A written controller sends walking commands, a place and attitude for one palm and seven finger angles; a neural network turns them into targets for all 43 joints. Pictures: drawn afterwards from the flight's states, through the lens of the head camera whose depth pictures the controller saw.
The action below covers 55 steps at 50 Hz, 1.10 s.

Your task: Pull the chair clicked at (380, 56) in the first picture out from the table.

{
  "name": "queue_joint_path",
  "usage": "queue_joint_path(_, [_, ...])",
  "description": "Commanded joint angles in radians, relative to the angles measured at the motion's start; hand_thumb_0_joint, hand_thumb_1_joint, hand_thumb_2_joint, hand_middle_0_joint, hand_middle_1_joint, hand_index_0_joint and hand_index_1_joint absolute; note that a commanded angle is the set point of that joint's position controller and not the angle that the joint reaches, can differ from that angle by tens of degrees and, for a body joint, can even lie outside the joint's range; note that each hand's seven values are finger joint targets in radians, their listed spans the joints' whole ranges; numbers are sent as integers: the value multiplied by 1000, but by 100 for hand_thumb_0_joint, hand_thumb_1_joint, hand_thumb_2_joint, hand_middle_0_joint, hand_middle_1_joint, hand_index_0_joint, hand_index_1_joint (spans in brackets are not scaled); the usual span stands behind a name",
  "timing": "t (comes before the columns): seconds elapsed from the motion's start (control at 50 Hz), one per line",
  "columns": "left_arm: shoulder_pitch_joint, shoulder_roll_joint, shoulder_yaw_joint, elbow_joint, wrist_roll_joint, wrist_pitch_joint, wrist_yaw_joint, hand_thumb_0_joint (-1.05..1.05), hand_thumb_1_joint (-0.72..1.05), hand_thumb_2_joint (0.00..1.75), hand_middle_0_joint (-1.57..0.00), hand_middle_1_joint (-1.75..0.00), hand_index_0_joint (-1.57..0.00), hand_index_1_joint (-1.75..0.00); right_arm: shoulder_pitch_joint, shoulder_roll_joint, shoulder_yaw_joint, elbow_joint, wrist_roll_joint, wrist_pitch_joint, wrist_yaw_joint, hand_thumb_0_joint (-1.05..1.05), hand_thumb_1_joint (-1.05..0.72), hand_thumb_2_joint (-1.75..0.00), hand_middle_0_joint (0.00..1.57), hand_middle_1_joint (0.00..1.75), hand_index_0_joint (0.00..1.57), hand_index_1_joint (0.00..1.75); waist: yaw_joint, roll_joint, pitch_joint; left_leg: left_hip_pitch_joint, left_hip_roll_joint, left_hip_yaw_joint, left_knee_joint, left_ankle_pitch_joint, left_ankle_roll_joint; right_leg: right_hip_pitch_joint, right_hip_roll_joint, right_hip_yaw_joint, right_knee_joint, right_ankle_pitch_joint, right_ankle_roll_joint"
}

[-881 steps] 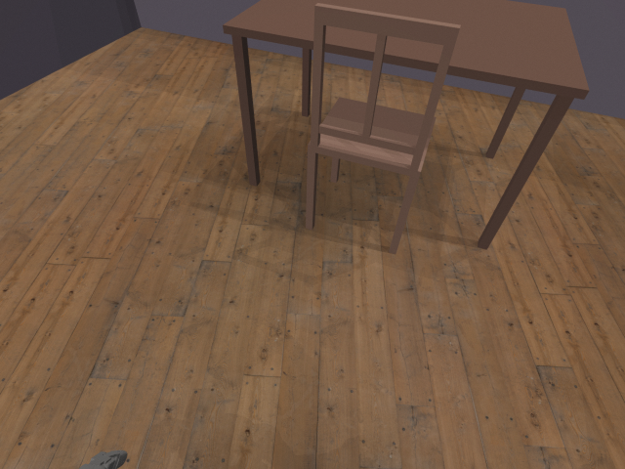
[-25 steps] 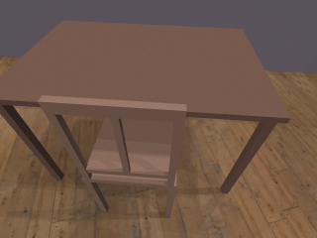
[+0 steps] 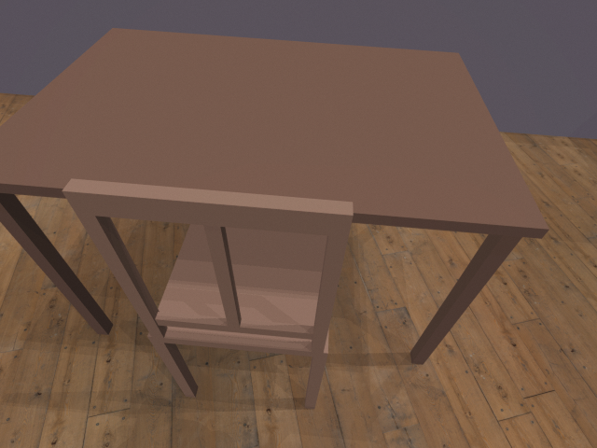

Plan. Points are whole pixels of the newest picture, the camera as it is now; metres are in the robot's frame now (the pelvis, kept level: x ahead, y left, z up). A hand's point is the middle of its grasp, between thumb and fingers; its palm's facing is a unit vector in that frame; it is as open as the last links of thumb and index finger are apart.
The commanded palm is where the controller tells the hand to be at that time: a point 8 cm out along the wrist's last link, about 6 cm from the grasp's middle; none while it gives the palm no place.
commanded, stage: look again from close up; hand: left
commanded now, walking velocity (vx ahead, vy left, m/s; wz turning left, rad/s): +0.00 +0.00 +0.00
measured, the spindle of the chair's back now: (225, 280) +0.40 +0.16 -0.08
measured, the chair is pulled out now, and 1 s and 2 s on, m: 0.00 0.00 0.00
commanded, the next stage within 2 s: raise the hand toward the chair's back in 0.66 s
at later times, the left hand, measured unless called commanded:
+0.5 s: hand out of the picture -0.02 +0.16 -0.18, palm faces +0.03 -0.99 -0.17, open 7.4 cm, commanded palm none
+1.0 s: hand (175, 387) +0.19 +0.17 -0.01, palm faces +0.16 -0.98 -0.08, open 7.9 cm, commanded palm +0.10 +0.21 -0.07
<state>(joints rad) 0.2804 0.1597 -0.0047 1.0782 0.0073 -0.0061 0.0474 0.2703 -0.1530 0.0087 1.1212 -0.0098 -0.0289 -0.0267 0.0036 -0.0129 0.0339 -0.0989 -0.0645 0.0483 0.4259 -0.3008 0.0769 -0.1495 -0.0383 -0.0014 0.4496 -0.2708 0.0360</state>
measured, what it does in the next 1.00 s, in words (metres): stands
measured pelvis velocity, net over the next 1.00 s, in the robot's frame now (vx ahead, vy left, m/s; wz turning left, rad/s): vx -0.04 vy -0.02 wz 0.04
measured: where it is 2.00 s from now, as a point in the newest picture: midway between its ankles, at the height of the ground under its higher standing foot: outside the picture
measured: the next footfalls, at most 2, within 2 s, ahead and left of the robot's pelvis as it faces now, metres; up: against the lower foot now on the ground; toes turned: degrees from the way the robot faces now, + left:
none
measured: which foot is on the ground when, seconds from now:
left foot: down 0.00-1.00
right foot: down 0.00-1.00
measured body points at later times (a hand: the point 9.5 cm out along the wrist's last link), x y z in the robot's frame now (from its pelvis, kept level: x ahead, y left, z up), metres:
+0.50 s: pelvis -0.01 +0.00 +0.00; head +0.00 +0.01 +0.45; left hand -0.02 +0.21 -0.16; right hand -0.01 -0.22 -0.15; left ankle -0.04 +0.07 -0.74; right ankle -0.02 -0.14 -0.74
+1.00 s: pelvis -0.04 -0.02 -0.02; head -0.03 -0.02 +0.43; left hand +0.18 +0.22 +0.00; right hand +0.08 -0.28 -0.12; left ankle -0.04 +0.07 -0.74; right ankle -0.02 -0.12 -0.74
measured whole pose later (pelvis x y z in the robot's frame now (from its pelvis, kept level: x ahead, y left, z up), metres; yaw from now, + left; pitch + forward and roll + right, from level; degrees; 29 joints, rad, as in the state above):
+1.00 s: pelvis -0.04 -0.02 -0.02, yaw +2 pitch +5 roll +1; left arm 0.25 0.21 0.09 0.23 -0.19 -0.25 -0.02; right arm 0.28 -0.27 0.00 0.78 0.00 -0.29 -0.01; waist -0.05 0.01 -0.08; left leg -0.43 -0.07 0.02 0.69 -0.34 0.05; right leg -0.46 -0.03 -0.06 0.71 -0.33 -0.02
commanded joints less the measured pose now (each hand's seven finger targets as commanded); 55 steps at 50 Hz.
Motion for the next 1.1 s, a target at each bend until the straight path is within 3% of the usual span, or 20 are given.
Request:
queue_joint_path(0.0, [60,95,17,-28,5,-13,3,0,90,90,-20,-30,-20,-30,50,-102,-15,-23,2,-17,-9,0,-90,-90,20,30,20,30,1,14,23,-33,155,-127,-84,352,-29,-16,-65,55,-45,214,-55])
queue_joint_path(0.28, [83,87,11,-18,5,-13,0,0,90,90,-20,-30,-20,-30,56,-88,-13,-3,5,-16,-7,0,-90,-90,20,30,20,30,4,20,50,-58,151,-133,-104,250,-28,-35,-61,61,-73,158,-54])
queue_joint_path(0.48, [98,79,8,-11,5,-14,0,0,90,90,-20,-30,-20,-30,68,-82,-13,5,6,-19,-8,0,-90,-90,20,30,20,30,4,16,52,-60,153,-132,-107,245,-27,-43,-62,62,-77,158,-54])
queue_joint_path(0.54, [103,76,9,-7,5,-16,1,0,90,90,-20,-30,-20,-30,79,-77,-13,11,6,-23,-10,0,-90,-90,20,30,20,30,3,22,26,-37,156,-130,-101,295,-27,-34,-63,59,-67,187,-54])
queue_joint_path(0.72, [109,70,8,-7,5,-15,1,0,90,90,-20,-30,-20,-30,87,-66,-13,17,7,-22,-9,0,-90,-90,20,30,20,30,4,12,48,-58,156,-136,-114,249,-26,-45,-61,60,-75,156,-54])
queue_joint_path(0.74, [117,96,3,30,21,-33,34,0,90,90,-20,-30,-20,-30,28,-130,-8,-62,15,-20,-3,0,-90,-90,20,30,20,30,6,29,75,-147,182,-112,44,531,-60,-62,-83,43,-31,342,-46])
queue_joint_path(0.76, [-582,469,267,-1518,-174,-187,51,0,88,89,-20,-30,-20,-30,-26,-302,-81,-381,12,-138,-75,0,-90,-90,20,30,20,30,-136,314,-296,130,87,-109,-1,586,-119,-51,28,-46,-18,359,-38])
queue_joint_path(0.78, [-232,250,83,-1329,-74,-128,49,0,85,88,-20,-29,-20,-29,-19,-208,-5,-357,21,-260,-79,0,-90,-90,20,30,20,30,-35,378,-300,200,145,-90,-75,843,-181,-97,26,-70,99,85,-82])
queue_joint_path(0.8, [-148,155,42,-1083,-90,-81,79,0,83,87,-19,-29,-19,-29,1,-211,-4,-296,23,-308,-53,0,-90,-90,20,30,20,30,-30,277,-272,124,129,-87,-81,850,-181,-165,37,-53,167,-35,-69])
queue_joint_path(0.82, [61,-2,-43,-1032,-122,-19,66,0,81,86,-19,-29,-19,-29,13,-170,-21,-309,28,-309,-28,0,-90,-90,20,30,20,30,-37,135,-198,72,143,-126,-67,724,-171,-214,36,-81,186,-83,-58])
queue_joint_path(0.84, [-6,-18,-75,-1149,-157,-42,41,0,78,85,-19,-28,-19,-28,-17,-206,-20,-369,35,-313,-26,0,-90,-90,20,30,20,30,-30,61,-147,-17,129,-122,-32,504,-144,-206,23,-81,152,-57,-51])
queue_joint_path(0.86, [22,-39,-58,-1038,-164,-61,17,0,76,84,-19,-28,-19,-28,-44,-209,-26,-393,36,-320,-35,0,-90,-90,20,30,20,30,-46,-40,-42,-119,110,-118,0,294,-121,-223,28,-90,107,-43,-53])
queue_joint_path(0.88, [-58,24,-2,-1031,-177,-119,-10,0,74,83,-18,-27,-18,-27,-45,-253,-38,-428,28,-326,-25,0,-90,-90,20,30,20,30,-59,-114,-12,-229,77,-121,74,125,-92,-262,27,-90,58,-19,-55])
queue_joint_path(0.9, [-37,60,52,-965,-177,-178,-39,0,71,82,-18,-27,-18,-27,-43,-264,-48,-455,12,-325,-11,0,-90,-90,20,30,20,30,-63,-167,-18,-318,55,-128,137,26,-82,-333,25,-87,74,-68,-63])
queue_joint_path(0.94, [145,12,91,-793,-211,-323,-125,0,67,80,-18,-26,-18,-26,-73,-254,-65,-507,5,-320,12,0,-90,-90,20,30,20,30,-19,-349,-22,-490,48,-127,245,-94,-78,-458,34,-94,168,-209,-65])
queue_joint_path(0.98, [302,21,141,-765,-267,-464,-253,0,62,78,-17,-26,-17,-26,-118,-252,-79,-577,15,-319,49,0,-90,-90,20,30,20,30,48,-294,-100,-577,25,-80,334,-87,-89,-473,28,-61,257,-219,-82])
queue_joint_path(1.02, [303,112,232,-787,-293,-594,-390,0,57,76,-17,-25,-17,-25,-157,-270,-94,-647,15,-318,68,0,-90,-90,20,30,20,30,62,-121,-183,-638,12,-47,439,-70,-98,-482,4,1,354,-167,-104])
queue_joint_path(1.04, [298,159,271,-775,-281,-620,-432,0,55,75,-16,-25,-16,-25,-163,-272,-94,-675,18,-311,75,0,-90,-90,20,30,20,30,70,-35,-212,-669,9,-37,475,-64,-95,-497,2,14,400,-149,-110])
queue_joint_path(1.06, [296,227,328,-743,-257,-608,-441,0,53,74,-16,-24,-16,-24,-166,-269,-97,-688,28,-295,80,0,-90,-90,20,30,20,30,90,36,-231,-710,7,-27,497,-70,-93,-510,2,29,432,-150,-111])
queue_joint_path(1.08, [236,228,309,-842,-258,-596,-451,0,50,73,-16,-24,-16,-24,-203,-265,-91,-732,28,-281,80,0,-90,-90,20,30,20,30,89,54,-237,-755,1,-18,515,-113,-86,-540,5,39,446,-204,-103])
